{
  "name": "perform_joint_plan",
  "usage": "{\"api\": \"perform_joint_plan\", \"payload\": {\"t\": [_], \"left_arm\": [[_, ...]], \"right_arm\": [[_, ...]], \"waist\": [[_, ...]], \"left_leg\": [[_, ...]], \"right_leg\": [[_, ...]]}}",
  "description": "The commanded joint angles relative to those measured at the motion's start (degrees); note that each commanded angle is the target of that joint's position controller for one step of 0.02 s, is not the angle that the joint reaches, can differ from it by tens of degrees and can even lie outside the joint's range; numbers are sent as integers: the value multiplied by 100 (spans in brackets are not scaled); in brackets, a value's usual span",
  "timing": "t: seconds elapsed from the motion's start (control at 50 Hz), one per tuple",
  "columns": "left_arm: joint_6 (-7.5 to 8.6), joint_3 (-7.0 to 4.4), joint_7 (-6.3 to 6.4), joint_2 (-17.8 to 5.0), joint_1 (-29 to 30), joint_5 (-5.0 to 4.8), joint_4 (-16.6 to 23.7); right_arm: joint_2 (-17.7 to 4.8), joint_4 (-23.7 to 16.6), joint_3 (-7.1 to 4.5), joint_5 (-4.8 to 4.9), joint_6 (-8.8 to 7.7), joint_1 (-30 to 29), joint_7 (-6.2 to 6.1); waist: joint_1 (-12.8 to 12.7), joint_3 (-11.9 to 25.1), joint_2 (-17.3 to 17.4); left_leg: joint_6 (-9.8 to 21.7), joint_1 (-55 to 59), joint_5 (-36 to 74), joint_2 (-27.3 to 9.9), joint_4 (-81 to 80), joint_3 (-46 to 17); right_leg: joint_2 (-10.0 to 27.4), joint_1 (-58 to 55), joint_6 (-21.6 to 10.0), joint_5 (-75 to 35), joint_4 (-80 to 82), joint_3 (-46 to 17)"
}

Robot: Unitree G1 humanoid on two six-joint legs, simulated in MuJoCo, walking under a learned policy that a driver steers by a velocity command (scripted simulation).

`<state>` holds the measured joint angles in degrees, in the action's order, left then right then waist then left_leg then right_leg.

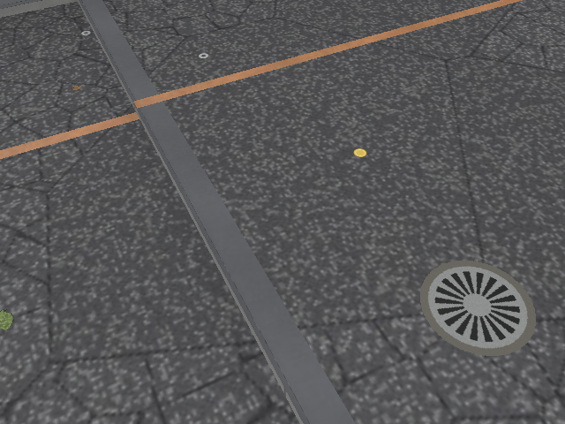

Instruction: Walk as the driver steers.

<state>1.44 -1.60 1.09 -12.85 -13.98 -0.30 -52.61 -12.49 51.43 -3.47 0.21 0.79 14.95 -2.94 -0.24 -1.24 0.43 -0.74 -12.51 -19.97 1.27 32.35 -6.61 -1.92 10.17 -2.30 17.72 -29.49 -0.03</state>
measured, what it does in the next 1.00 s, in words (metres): walks ahead: left foot, then right foot 0.05 m higher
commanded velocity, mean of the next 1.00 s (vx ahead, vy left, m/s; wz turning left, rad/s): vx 0.24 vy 0.00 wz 0.00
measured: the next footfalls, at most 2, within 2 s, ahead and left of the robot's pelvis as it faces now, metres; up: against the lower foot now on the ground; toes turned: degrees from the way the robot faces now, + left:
left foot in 0.22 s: +0.10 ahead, +0.15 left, +0.00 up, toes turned +1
right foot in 0.60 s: +0.40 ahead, -0.08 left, +0.05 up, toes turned -4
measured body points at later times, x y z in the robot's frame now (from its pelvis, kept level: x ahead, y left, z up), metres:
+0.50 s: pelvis +0.15 +0.07 +0.01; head +0.16 +0.08 +0.46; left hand +0.29 +0.32 -0.11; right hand +0.10 -0.17 -0.13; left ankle +0.06 +0.15 -0.74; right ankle +0.26 -0.09 -0.66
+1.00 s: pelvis +0.27 +0.06 +0.01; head +0.27 +0.08 +0.46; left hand +0.40 +0.32 -0.13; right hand +0.33 -0.20 -0.12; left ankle +0.29 +0.15 -0.74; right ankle +0.35 -0.07 -0.69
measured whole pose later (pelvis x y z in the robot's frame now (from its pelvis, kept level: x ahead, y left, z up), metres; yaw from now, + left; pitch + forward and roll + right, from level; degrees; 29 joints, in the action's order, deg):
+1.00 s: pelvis +0.27 +0.06 +0.01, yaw +0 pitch -1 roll -5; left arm 0.5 -4.0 1.7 -13.2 -5.7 -0.1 -56.6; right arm -14.3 55.9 -1.7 -0.7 -0.2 14.1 0.8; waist 0.9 -0.6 2.9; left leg 1.0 -13.0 -16.8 -3.0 27.5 -1.9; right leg -1.0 26.4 -12.0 27.1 -44.1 7.0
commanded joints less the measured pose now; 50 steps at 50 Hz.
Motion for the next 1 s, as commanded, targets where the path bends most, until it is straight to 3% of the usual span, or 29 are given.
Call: {"api": "perform_joint_plan", "payload": {"t": [0.02,0.06,0.1,0.16,0.2,0.22,0.24,0.26,0.28,0.32,0.38,0.46,0.52,0.56,0.6,0.62,0.64,0.66,0.7,0.72,0.74,0.76,0.8,0.82,0.86,0.9,0.94,0.98,1.0], "left_arm": [[69,-315,99,-1249,-379,-63,107],[168,-333,99,-1227,-431,-23,95],[195,-334,73,-1171,-276,-114,155],[127,-363,37,-1258,-53,-190,163],[89,-302,6,-1060,-120,-153,124],[118,-207,-24,-791,-59,-100,140],[169,-46,-80,-281,74,54,284],[285,-100,-53,-389,49,-123,515],[376,-183,-51,-820,138,-268,545],[458,-221,-101,-902,137,-229,434],[421,-233,-192,-735,148,-80,347],[314,-135,-208,-451,653,-13,581],[303,12,-225,-167,1343,20,837],[284,16,-240,-274,1603,-24,955],[295,-62,-272,-531,1094,-4,840],[324,-151,-277,-793,1044,32,725],[333,-198,-276,-744,1023,3,640],[320,-226,-269,-599,784,-28,532],[197,-371,-160,-794,-116,10,113],[139,-346,-85,-814,-524,82,-57],[153,-324,-43,-760,-133,123,13],[213,-277,-35,-659,462,122,121],[285,-194,-71,-342,1326,22,172],[249,-255,-91,-503,1471,24,120],[184,-326,-85,-641,1460,35,30],[131,-359,-15,-691,1565,-18,-10],[43,-355,89,-638,1714,-2,-9],[-55,-212,104,-126,2068,62,128],[-84,-124,65,251,1584,-22,73]], "right_arm": [[-508,-478,-90,108,-289,-530,34],[-588,-506,-118,151,-434,-644,121],[-571,-449,-106,150,-531,-595,209],[-422,-155,-94,120,-604,-186,289],[-503,201,-178,138,-560,566,277],[-630,299,-234,173,-545,1013,239],[-1081,340,-314,134,-541,1632,174],[-1529,375,-360,26,-612,1844,285],[-1225,244,-252,18,-707,1288,336],[-835,35,-91,11,-776,559,391],[-613,118,20,-52,-684,686,372],[-707,267,68,-81,-510,922,249],[-851,312,81,-72,-399,997,164],[-907,407,78,-9,-352,1127,141],[-892,395,81,-4,-322,876,128],[-632,423,141,-11,-301,1157,127],[-439,574,221,-7,-290,1622,145],[-606,636,228,28,-315,1589,180],[-834,479,198,71,-502,874,246],[-486,418,296,57,-532,765,254],[-788,395,171,117,-557,545,259],[-798,278,90,263,-505,236,242],[-332,438,121,119,-321,517,155],[-122,538,157,28,-212,722,127],[21,622,180,-93,-72,890,157],[-140,698,144,-76,11,1025,258],[-336,830,84,-54,75,1322,360],[-365,1059,89,-105,20,2001,431],[-498,886,199,-165,-90,1517,418]], "waist": [[-273,-821,-1025],[-305,-881,-862],[-227,-647,-677],[52,-261,-656],[374,-30,-485],[608,90,-217],[788,368,1153],[685,330,1766],[483,-205,928],[216,-518,490],[153,-356,534],[142,-448,335],[310,-392,423],[331,-350,464],[-26,58,726],[55,297,374],[100,594,149],[-111,819,241],[-619,1360,141],[-736,1840,-988],[-664,1657,-431],[-397,1015,-368],[122,438,-201],[271,268,-341],[367,358,-570],[503,599,-644],[740,672,-638],[1163,291,259],[653,8,858]], "left_leg": [[117,-1481,-578,-83,1106,514],[210,-2204,-927,-429,1736,325],[279,-2027,-765,-544,1175,425],[192,-225,533,-171,-104,985],[132,1073,906,140,-457,1214],[247,1700,666,-128,-726,783],[683,2237,-36,-1426,-1486,-1097],[1577,2260,-1385,-2344,-2337,-3400],[1695,1837,-1999,-2420,-2441,-3358],[1290,1485,-969,-1854,-2493,-2049],[1052,1319,1102,-1340,-2539,-773],[1114,1101,3935,-1224,-2295,69],[939,753,4693,-1132,-2147,462],[904,961,4681,-1204,-2036,412],[806,1315,5638,-1356,-1511,404],[709,1337,6332,-1115,-1122,469],[505,1005,6657,-968,-651,492],[327,541,6425,-891,-141,441],[-34,-750,4379,-455,1273,489],[-234,-1568,-453,-61,3124,472],[-135,-1321,-1339,-276,3569,-164],[-57,-1410,-1423,-429,3372,-125],[44,-669,-1135,-588,1923,264],[-12,-72,-749,-443,1434,524],[-42,537,304,-420,564,485],[19,1090,1458,-397,-45,542],[111,1753,1196,-259,-2,917],[248,1891,-89,-704,-716,298],[365,1205,-1012,-1429,-1195,-1153]], "right_leg": [[1996,293,-1169,3066,2187,-2798],[2255,-139,-1340,2315,2284,-3035],[1982,-428,-1097,1489,2210,-2397],[1324,315,-826,555,1876,-1215],[1057,1035,-676,608,1251,-882],[822,1457,-457,446,443,-601],[309,2186,3,767,-1762,77],[-136,3270,45,1575,-3146,-164],[339,3753,-81,1258,-3871,-564],[749,3788,-216,76,-3829,-511],[914,3359,-38,-769,-3430,-227],[805,3391,293,-945,-2776,89],[566,2653,297,-1296,-1566,341],[423,2392,224,-1370,-908,379],[320,1840,8,-1335,-841,230],[22,1331,-127,-1421,-728,490],[-104,471,-287,-1716,-608,562],[-90,-442,-397,-2208,-231,433],[577,-2313,-745,-3353,282,-352],[1991,-2970,-1496,-4607,661,-1777],[2142,-1945,-1502,-4773,781,-1692],[1820,-1169,-1287,-3980,934,-1212],[1297,269,-742,-2730,1198,-394],[1166,984,-751,-2532,1320,-102],[1197,1349,-935,-1968,1339,-114],[1222,1617,-1001,-897,1108,-135],[1123,2339,-906,760,600,-43],[507,3362,-542,1687,-1789,504],[217,3893,-339,1420,-3821,298]]}}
